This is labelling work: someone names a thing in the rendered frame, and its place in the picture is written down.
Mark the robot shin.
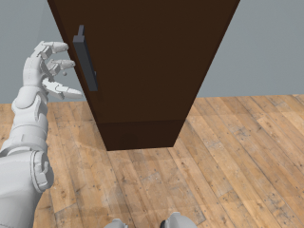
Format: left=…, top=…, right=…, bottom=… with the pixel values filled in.
left=169, top=212, right=181, bottom=218
left=112, top=218, right=122, bottom=222

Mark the left robot forearm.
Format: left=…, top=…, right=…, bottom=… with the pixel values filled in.
left=0, top=85, right=48, bottom=158

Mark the robot left hand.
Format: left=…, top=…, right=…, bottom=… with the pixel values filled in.
left=23, top=41, right=84, bottom=100

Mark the right robot shin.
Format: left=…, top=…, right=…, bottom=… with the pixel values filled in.
left=169, top=212, right=181, bottom=218

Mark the left robot shin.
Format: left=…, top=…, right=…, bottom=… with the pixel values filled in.
left=112, top=218, right=122, bottom=222

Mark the robot left upper arm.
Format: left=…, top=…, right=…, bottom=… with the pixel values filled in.
left=0, top=150, right=54, bottom=228

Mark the cupboard door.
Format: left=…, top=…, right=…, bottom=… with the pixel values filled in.
left=54, top=0, right=237, bottom=124

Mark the handle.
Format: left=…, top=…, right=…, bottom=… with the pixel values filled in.
left=72, top=25, right=98, bottom=91

